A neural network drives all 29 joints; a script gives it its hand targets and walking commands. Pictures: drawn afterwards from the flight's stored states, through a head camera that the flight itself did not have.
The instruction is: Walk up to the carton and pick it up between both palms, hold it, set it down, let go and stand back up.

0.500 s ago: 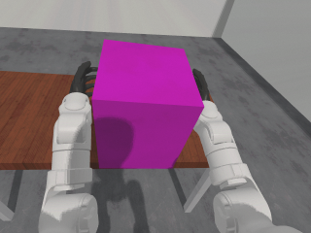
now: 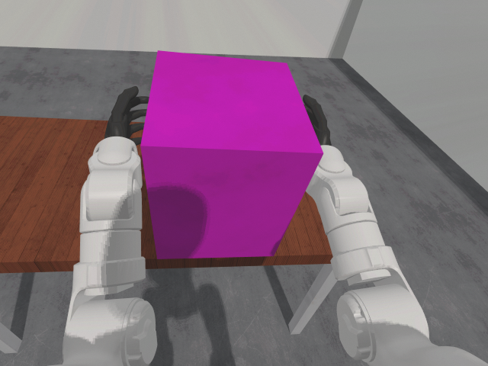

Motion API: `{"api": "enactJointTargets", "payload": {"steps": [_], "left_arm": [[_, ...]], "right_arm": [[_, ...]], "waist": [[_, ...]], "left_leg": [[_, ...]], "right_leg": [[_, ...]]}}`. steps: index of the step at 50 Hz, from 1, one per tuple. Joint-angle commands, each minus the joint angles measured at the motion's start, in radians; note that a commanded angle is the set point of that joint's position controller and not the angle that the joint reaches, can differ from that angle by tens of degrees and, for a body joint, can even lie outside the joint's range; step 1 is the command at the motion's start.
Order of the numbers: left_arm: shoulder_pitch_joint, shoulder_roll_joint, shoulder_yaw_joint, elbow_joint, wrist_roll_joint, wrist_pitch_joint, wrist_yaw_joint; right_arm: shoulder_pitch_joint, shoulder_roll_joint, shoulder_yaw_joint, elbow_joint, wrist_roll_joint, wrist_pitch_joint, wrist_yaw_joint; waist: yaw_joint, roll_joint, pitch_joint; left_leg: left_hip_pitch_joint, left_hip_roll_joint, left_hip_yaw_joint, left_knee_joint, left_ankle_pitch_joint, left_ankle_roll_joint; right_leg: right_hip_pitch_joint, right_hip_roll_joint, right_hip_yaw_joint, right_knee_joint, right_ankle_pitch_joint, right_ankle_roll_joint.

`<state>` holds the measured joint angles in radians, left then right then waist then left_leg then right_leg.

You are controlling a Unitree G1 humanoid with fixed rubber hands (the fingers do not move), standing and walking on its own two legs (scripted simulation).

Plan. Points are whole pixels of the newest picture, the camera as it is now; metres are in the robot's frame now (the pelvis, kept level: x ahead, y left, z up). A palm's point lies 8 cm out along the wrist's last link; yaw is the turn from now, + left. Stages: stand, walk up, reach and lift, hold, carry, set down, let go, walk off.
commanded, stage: reach and lift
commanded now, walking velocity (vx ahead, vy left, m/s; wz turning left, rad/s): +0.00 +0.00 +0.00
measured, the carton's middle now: (220, 162) +0.39 +0.00 +0.16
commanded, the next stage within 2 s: hold in 0.32 s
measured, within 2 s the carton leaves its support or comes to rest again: neither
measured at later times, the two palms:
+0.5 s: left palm (114, 134) +0.37 +0.15 +0.23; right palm (320, 136) +0.37 -0.14 +0.23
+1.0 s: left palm (106, 129) +0.36 +0.15 +0.24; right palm (322, 126) +0.37 -0.14 +0.25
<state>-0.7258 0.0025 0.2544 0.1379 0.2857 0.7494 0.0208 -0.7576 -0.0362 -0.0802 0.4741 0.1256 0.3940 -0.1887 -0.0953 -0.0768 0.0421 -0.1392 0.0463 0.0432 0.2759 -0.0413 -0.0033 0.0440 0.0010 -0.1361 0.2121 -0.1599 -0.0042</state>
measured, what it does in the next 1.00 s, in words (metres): stands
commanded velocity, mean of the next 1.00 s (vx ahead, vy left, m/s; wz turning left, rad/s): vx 0.00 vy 0.00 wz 0.00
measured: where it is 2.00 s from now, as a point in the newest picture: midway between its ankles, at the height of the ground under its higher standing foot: outside the picture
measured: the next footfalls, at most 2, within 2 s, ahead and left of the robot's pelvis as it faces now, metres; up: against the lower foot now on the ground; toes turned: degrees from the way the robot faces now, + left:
none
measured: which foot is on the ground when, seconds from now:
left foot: down 0.00-1.00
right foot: down 0.00-1.00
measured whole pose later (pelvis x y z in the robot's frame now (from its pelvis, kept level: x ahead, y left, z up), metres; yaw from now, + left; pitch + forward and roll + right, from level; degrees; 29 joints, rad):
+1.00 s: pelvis +0.00 -0.01 +0.00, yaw +0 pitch -6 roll -1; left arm -0.77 0.01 0.29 0.06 0.29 0.92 -0.01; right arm -0.84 -0.08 -0.05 0.43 0.25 0.57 -0.25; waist -0.09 -0.07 0.00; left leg -0.13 0.05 0.04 0.27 -0.03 -0.01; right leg 0.04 0.01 -0.14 0.23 -0.17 -0.01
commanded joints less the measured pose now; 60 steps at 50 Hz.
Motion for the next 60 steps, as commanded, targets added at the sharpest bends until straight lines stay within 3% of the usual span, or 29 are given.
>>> {"api": "enactJointTargets", "payload": {"steps": [1,16,23,25,28,31,33,44,60], "left_arm": [[-0.618,-0.44,-0.398,-0.167,-0.143,-0.053,-0.131],[-0.651,-0.435,-0.384,-0.174,-0.148,-0.02,-0.141],[-0.559,-0.462,-0.439,-0.354,-0.16,0.05,-0.148],[-0.544,-0.445,-0.436,-0.37,-0.151,0.081,-0.155],[-0.56,-0.412,-0.423,-0.341,-0.148,0.116,-0.156],[-0.609,-0.414,-0.423,-0.297,-0.164,0.129,-0.149],[-0.641,-0.427,-0.423,-0.278,-0.176,0.126,-0.145],[-0.683,-0.412,-0.352,-0.21,-0.156,0.102,-0.161],[-0.64,-0.427,-0.4,-0.319,-0.157,0.115,-0.16]], "right_arm": [[-0.685,0.335,0.241,-0.252,0.069,-0.038,0.041],[-0.719,0.33,0.254,-0.257,0.109,0.003,0.019],[-0.651,0.361,0.374,-0.398,0.202,0.049,-0.027],[-0.633,0.35,0.379,-0.4,0.216,0.07,-0.037],[-0.647,0.322,0.339,-0.363,0.208,0.09,-0.039],[-0.699,0.313,0.282,-0.328,0.186,0.097,-0.03],[-0.735,0.316,0.26,-0.32,0.178,0.1,-0.026],[-0.737,0.311,0.245,-0.246,0.191,0.139,-0.037],[-0.713,0.314,0.297,-0.342,0.218,0.132,-0.046]], "waist": [[-0.015,0.12,-0.515],[-0.014,0.113,-0.521],[0.004,0.123,-0.579],[0.009,0.111,-0.523],[0.004,0.088,-0.411],[-0.011,0.092,-0.353],[-0.017,0.103,-0.366],[-0.007,0.117,-0.44],[-0.005,0.118,-0.478]], "left_leg": [[0.416,-0.066,-0.027,0.042,0.184,-0.019],[0.41,-0.073,-0.023,0.043,0.185,-0.019],[0.46,-0.077,-0.027,0.065,0.387,-0.027],[0.44,-0.077,-0.023,0.053,0.361,-0.026],[0.377,-0.073,-0.009,0.019,0.206,-0.024],[0.316,-0.066,0.0,-0.006,0.047,-0.018],[0.305,-0.065,0.0,-0.007,0.004,-0.015],[0.315,-0.076,-0.003,0.007,0.027,-0.016],[0.387,-0.075,-0.009,0.027,0.171,-0.03]], "right_leg": [[-0.133,0.052,0.015,-0.046,0.192,0.055],[-0.124,0.053,0.017,-0.043,0.212,0.061],[-0.04,0.052,0.033,-0.036,0.356,0.061],[-0.042,0.047,0.032,-0.046,0.316,0.059],[-0.074,0.041,0.029,-0.066,0.167,0.055],[-0.114,0.038,0.026,-0.074,0.035,0.052],[-0.13,0.038,0.026,-0.073,0.004,0.052],[-0.143,0.042,0.024,-0.053,0.045,0.066],[-0.117,0.053,0.021,-0.053,0.138,0.06]]}}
